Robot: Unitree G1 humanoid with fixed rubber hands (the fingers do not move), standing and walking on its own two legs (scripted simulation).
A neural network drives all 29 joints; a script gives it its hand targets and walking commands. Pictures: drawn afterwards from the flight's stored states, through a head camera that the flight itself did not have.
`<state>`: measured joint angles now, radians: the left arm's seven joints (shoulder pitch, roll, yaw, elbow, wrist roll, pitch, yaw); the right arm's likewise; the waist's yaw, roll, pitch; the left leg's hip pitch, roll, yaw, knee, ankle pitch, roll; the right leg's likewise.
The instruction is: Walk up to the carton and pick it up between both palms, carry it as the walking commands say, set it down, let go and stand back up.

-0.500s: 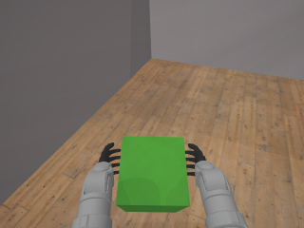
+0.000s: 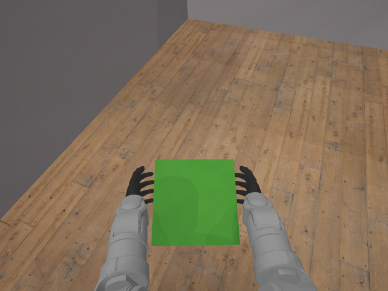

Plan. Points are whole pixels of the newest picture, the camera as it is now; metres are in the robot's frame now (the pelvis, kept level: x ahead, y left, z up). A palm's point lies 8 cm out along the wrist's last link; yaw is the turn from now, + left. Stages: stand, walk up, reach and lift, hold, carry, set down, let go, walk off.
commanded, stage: set down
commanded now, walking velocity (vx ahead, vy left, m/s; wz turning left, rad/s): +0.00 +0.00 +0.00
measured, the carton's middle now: (193, 205) +0.35 +0.03 -0.10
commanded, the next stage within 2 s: none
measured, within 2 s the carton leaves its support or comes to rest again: neither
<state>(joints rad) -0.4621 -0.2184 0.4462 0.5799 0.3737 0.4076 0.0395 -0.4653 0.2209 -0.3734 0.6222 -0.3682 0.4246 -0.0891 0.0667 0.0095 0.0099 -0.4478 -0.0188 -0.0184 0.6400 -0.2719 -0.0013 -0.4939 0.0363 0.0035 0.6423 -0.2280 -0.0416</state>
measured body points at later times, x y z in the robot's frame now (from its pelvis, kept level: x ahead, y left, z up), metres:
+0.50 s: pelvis -0.02 +0.01 -0.05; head +0.15 +0.01 +0.37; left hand +0.36 +0.17 -0.11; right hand +0.37 -0.09 -0.12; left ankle +0.03 +0.12 -0.72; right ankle +0.06 -0.09 -0.72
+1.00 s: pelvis -0.03 +0.00 -0.13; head +0.17 +0.00 +0.27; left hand +0.39 +0.17 -0.20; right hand +0.39 -0.09 -0.21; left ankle +0.03 +0.12 -0.72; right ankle +0.06 -0.09 -0.72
